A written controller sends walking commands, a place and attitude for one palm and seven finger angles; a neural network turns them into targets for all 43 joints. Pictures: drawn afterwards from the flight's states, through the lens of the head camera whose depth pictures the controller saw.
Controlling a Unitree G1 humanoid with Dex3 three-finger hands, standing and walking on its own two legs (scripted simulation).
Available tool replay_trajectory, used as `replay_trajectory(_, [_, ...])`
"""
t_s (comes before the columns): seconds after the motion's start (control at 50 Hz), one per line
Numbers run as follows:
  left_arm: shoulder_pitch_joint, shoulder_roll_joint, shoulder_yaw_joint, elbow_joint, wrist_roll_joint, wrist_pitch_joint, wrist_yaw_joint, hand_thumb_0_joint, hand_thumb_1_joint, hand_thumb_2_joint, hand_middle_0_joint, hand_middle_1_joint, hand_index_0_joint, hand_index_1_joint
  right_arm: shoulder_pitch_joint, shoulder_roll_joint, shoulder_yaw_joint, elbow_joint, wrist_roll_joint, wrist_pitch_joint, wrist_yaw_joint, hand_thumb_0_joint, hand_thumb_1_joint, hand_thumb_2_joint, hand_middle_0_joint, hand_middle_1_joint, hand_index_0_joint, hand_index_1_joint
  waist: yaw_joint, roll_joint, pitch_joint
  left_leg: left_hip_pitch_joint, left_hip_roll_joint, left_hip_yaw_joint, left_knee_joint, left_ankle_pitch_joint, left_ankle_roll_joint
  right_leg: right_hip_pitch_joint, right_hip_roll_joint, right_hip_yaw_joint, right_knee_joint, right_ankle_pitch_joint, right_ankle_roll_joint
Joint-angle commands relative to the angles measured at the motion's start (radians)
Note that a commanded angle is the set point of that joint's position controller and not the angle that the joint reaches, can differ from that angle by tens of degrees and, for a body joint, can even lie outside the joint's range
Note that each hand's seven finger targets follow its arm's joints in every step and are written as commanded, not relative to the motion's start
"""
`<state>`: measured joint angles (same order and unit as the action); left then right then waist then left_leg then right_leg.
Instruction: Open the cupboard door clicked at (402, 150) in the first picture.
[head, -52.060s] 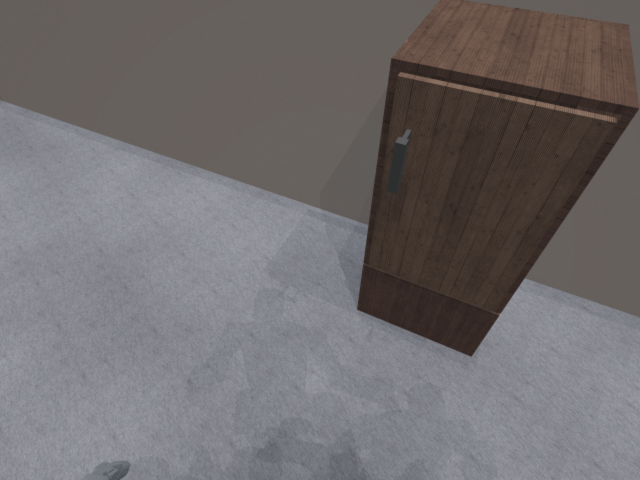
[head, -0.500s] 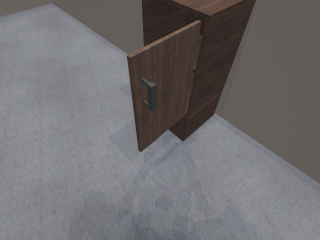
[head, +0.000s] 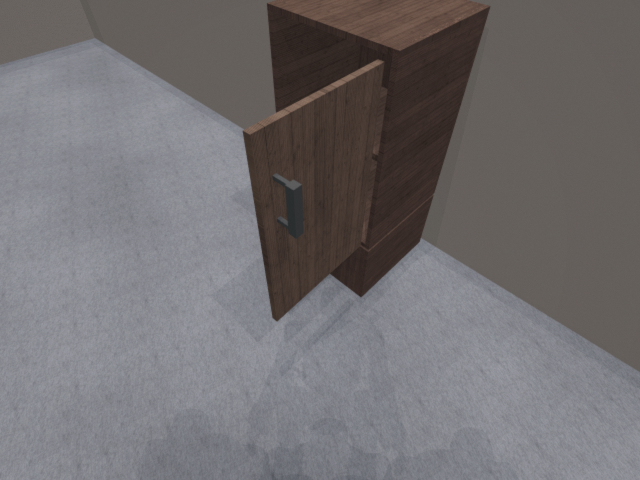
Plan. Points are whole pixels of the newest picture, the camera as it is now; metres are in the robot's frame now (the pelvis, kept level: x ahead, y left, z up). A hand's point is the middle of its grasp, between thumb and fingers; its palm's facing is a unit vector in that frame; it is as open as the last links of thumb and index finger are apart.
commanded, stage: let the arm hang, fingers relaxed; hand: left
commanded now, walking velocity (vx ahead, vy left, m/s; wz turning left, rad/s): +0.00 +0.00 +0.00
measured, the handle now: (287, 205) +0.61 +0.10 -0.04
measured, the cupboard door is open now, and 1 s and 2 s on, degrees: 92 92 92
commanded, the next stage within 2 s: look to check the result in 0.10 s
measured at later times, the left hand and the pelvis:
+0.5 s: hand out of the picture -0.01 +0.17 -0.17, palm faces +0.04 -0.98 -0.19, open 7.4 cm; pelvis +0.01 +0.00 +0.00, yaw +0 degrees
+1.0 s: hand out of the picture +0.02 +0.16 -0.17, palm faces +0.03 -0.98 -0.21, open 7.4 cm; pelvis +0.02 -0.01 +0.00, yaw +0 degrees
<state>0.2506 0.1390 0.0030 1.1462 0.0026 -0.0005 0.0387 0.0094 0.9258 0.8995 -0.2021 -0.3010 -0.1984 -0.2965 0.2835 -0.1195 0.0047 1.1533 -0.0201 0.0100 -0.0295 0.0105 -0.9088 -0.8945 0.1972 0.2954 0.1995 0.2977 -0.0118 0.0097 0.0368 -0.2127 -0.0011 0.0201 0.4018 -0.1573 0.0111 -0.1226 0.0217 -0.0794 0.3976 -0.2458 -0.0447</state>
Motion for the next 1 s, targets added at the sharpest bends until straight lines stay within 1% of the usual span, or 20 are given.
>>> replay_trajectory(0.0, [0.09, 0.107, 0.021, -0.016, 0.002, -0.013, -0.001, 0.0, 0.9, 0.9, -0.2, -0.3, -0.2, -0.3, 0.056, -0.087, -0.015, -0.022, -0.001, -0.011, -0.009, 0.0, -0.9, -0.9, 0.2, 0.3, 0.2, 0.3, 0.008, 0.016, 0.056, -0.002, 0.091, -0.086, -0.073, 0.032, 0.02, -0.075, -0.131, 0.108, -0.105, 0.021, -0.01])
replay_trajectory(0.02, [0.092, 0.105, 0.022, -0.02, 0.002, -0.015, 0.0, 0.0, 0.9, 0.9, -0.2, -0.3, -0.2, -0.3, 0.061, -0.091, -0.017, -0.025, 0.0, -0.011, -0.01, 0.0, -0.9, -0.9, 0.2, 0.3, 0.2, 0.3, 0.009, -0.004, 0.044, 0.002, 0.093, -0.087, -0.067, 0.046, 0.022, -0.066, -0.126, 0.108, -0.104, 0.03, -0.01])
replay_trajectory(0.1, [0.093, 0.103, 0.023, -0.017, 0.002, -0.016, 0.0, 0.0, 0.9, 0.9, -0.2, -0.3, -0.2, -0.3, 0.062, -0.091, -0.017, -0.022, 0.001, -0.015, -0.012, 0.0, -0.9, -0.9, 0.2, 0.3, 0.2, 0.3, 0.006, 0.02, 0.027, 0.023, 0.096, -0.086, -0.068, 0.069, 0.021, -0.057, -0.128, 0.108, -0.099, 0.056, -0.009])
replay_trajectory(0.12, [0.098, 0.103, 0.023, -0.018, 0.002, -0.016, 0.001, 0.0, 0.9, 0.9, -0.2, -0.3, -0.2, -0.3, 0.056, -0.094, -0.018, -0.026, 0.003, -0.014, -0.011, 0.0, -0.9, -0.9, 0.2, 0.3, 0.2, 0.3, 0.009, 0.005, 0.037, 0.021, 0.095, -0.086, -0.066, 0.064, 0.022, -0.064, -0.127, 0.105, -0.103, 0.049, -0.008])
replay_trajectory(0.14, [0.095, 0.101, 0.022, -0.016, 0.002, -0.016, 0.0, 0.0, 0.9, 0.9, -0.2, -0.3, -0.2, -0.3, 0.059, -0.092, -0.018, -0.024, 0.001, -0.013, -0.011, 0.0, -0.9, -0.9, 0.2, 0.3, 0.2, 0.3, 0.006, -0.011, 0.045, 0.017, 0.096, -0.086, -0.07, 0.06, 0.022, -0.067, -0.128, 0.105, -0.103, 0.045, -0.009])
replay_trajectory(0.16, [0.098, 0.1, 0.021, -0.014, 0.002, -0.016, 0.0, 0.0, 0.9, 0.9, -0.2, -0.3, -0.2, -0.3, 0.059, -0.094, -0.017, -0.023, 0.001, -0.013, -0.011, 0.0, -0.9, -0.9, 0.2, 0.3, 0.2, 0.3, 0.007, -0.013, 0.046, 0.02, 0.095, -0.086, -0.07, 0.06, 0.023, -0.069, -0.13, 0.106, -0.105, 0.043, -0.008])
replay_trajectory(0.22, [0.105, 0.1, 0.022, -0.013, 0.002, -0.018, 0.001, 0.0, 0.9, 0.9, -0.2, -0.3, -0.2, -0.3, 0.056, -0.098, -0.019, -0.026, 0.002, -0.012, -0.011, 0.0, -0.9, -0.9, 0.2, 0.3, 0.2, 0.3, 0.007, 0.005, 0.039, 0.03, 0.095, -0.084, -0.068, 0.053, 0.023, -0.072, -0.128, 0.109, -0.11, 0.033, -0.009])
replay_trajectory(0.32, [0.106, 0.099, 0.021, -0.01, 0.003, -0.017, 0.0, 0.0, 0.9, 0.9, -0.2, -0.3, -0.2, -0.3, 0.05, -0.102, -0.017, -0.025, 0.002, -0.011, -0.011, 0.0, -0.9, -0.9, 0.2, 0.3, 0.2, 0.3, 0.006, 0.0, 0.058, 0.028, 0.094, -0.085, -0.071, 0.042, 0.022, -0.083, -0.125, 0.109, -0.113, 0.022, -0.008])
replay_trajectory(0.4, [0.107, 0.099, 0.019, -0.009, 0.002, -0.019, 0.0, 0.0, 0.9, 0.9, -0.2, -0.3, -0.2, -0.3, 0.047, -0.105, -0.017, -0.023, 0.001, -0.013, -0.012, 0.0, -0.9, -0.9, 0.2, 0.3, 0.2, 0.3, 0.004, -0.011, 0.034, 0.042, 0.095, -0.086, -0.068, 0.064, 0.023, -0.068, -0.129, 0.113, -0.111, 0.047, -0.008])
replay_trajectory(0.44, [0.106, 0.102, 0.019, -0.008, 0.002, -0.019, 0.0, 0.0, 0.9, 0.9, -0.2, -0.3, -0.2, -0.3, 0.04, -0.105, -0.018, -0.025, 0.002, -0.013, -0.011, 0.0, -0.9, -0.9, 0.2, 0.3, 0.2, 0.3, 0.005, -0.017, 0.041, 0.046, 0.095, -0.083, -0.065, 0.07, 0.023, -0.075, -0.131, 0.111, -0.112, 0.05, -0.007])
replay_trajectory(0.48, [0.103, 0.104, 0.019, -0.008, 0.002, -0.02, 0.0, 0.0, 0.9, 0.9, -0.2, -0.3, -0.2, -0.3, 0.041, -0.107, -0.017, -0.022, 0.001, -0.014, -0.012, 0.0, -0.9, -0.9, 0.2, 0.3, 0.2, 0.3, 0.004, 0.001, 0.034, 0.048, 0.096, -0.083, -0.066, 0.084, 0.022, -0.065, -0.13, 0.115, -0.109, 0.069, -0.007])
replay_trajectory(0.58, [0.096, 0.105, 0.021, -0.008, 0.002, -0.02, 0.001, 0.0, 0.9, 0.9, -0.2, -0.3, -0.2, -0.3, 0.037, -0.11, -0.015, -0.021, 0.001, -0.017, -0.013, 0.0, -0.9, -0.9, 0.2, 0.3, 0.2, 0.3, 0.006, 0.006, 0.026, 0.05, 0.1, -0.088, -0.068, 0.112, 0.023, -0.046, -0.129, 0.112, -0.104, 0.097, -0.007])
replay_trajectory(0.64, [0.096, 0.11, 0.021, -0.007, 0.002, -0.021, 0.001, 0.0, 0.9, 0.9, -0.2, -0.3, -0.2, -0.3, 0.031, -0.112, -0.016, -0.022, 0.001, -0.016, -0.012, 0.0, -0.9, -0.9, 0.2, 0.3, 0.2, 0.3, 0.007, -0.017, 0.032, 0.055, 0.099, -0.082, -0.068, 0.108, 0.021, -0.05, -0.133, 0.109, -0.109, 0.099, -0.006])
replay_trajectory(0.68, [0.09, 0.106, 0.02, -0.008, 0.002, -0.02, 0.001, 0.0, 0.9, 0.9, -0.2, -0.3, -0.2, -0.3, 0.033, -0.111, -0.015, -0.019, 0.0, -0.015, -0.012, 0.0, -0.9, -0.9, 0.2, 0.3, 0.2, 0.3, 0.007, -0.002, 0.046, 0.047, 0.098, -0.083, -0.07, 0.102, 0.02, -0.052, -0.131, 0.112, -0.113, 0.094, -0.006])
replay_trajectory(0.72, [0.091, 0.111, 0.022, -0.01, 0.002, -0.022, 0.001, 0.0, 0.9, 0.9, -0.2, -0.3, -0.2, -0.3, 0.03, -0.117, -0.016, -0.022, 0.002, -0.015, -0.012, 0.0, -0.9, -0.9, 0.2, 0.3, 0.2, 0.3, 0.009, -0.01, 0.036, 0.052, 0.098, -0.082, -0.068, 0.103, 0.021, -0.047, -0.131, 0.112, -0.115, 0.093, -0.007])
replay_trajectory(0.78, [0.086, 0.114, 0.021, -0.011, 0.002, -0.021, 0.0, 0.0, 0.9, 0.9, -0.2, -0.3, -0.2, -0.3, 0.03, -0.116, -0.014, -0.019, 0.0, -0.014, -0.011, 0.0, -0.9, -0.9, 0.2, 0.3, 0.2, 0.3, 0.007, -0.016, 0.045, 0.05, 0.098, -0.079, -0.07, 0.097, 0.018, -0.051, -0.133, 0.112, -0.118, 0.092, -0.006])
replay_trajectory(0.88, [0.085, 0.116, 0.022, -0.015, 0.001, -0.023, 0.001, 0.0, 0.9, 0.9, -0.2, -0.3, -0.2, -0.3, 0.027, -0.117, -0.015, -0.018, 0.0, -0.014, -0.012, 0.0, -0.9, -0.9, 0.2, 0.3, 0.2, 0.3, 0.006, -0.008, 0.034, 0.06, 0.097, -0.076, -0.063, 0.108, 0.016, -0.043, -0.134, 0.117, -0.12, 0.122, -0.006])
replay_trajectory(0.92, [0.088, 0.121, 0.024, -0.017, 0.002, -0.025, 0.002, 0.0, 0.9, 0.9, -0.2, -0.3, -0.2, -0.3, 0.025, -0.124, -0.018, -0.022, 0.001, -0.014, -0.012, 0.0, -0.9, -0.9, 0.2, 0.3, 0.2, 0.3, 0.009, -0.018, 0.035, 0.062, 0.097, -0.071, -0.058, 0.108, 0.016, -0.044, -0.134, 0.116, -0.125, 0.13, -0.003])
replay_trajectory(0.94, [0.081, 0.122, 0.023, -0.016, 0.001, -0.025, 0.002, 0.0, 0.9, 0.9, -0.2, -0.3, -0.2, -0.3, 0.028, -0.119, -0.017, -0.019, 0.001, -0.014, -0.012, 0.0, -0.9, -0.9, 0.2, 0.3, 0.2, 0.3, 0.005, -0.01, 0.027, 0.063, 0.098, -0.072, -0.06, 0.118, 0.015, -0.035, -0.135, 0.117, -0.119, 0.149, -0.005])
replay_trajectory(0.98, [0.086, 0.122, 0.024, -0.017, 0.0, -0.026, 0.002, 0.0, 0.9, 0.9, -0.2, -0.3, -0.2, -0.3, 0.028, -0.119, -0.016, -0.019, 0.001, -0.017, -0.013, 0.0, -0.9, -0.9, 0.2, 0.3, 0.2, 0.3, 0.007, -0.008, 0.01, 0.073, 0.1, -0.07, -0.057, 0.141, 0.017, -0.021, -0.137, 0.117, -0.112, 0.193, -0.004])
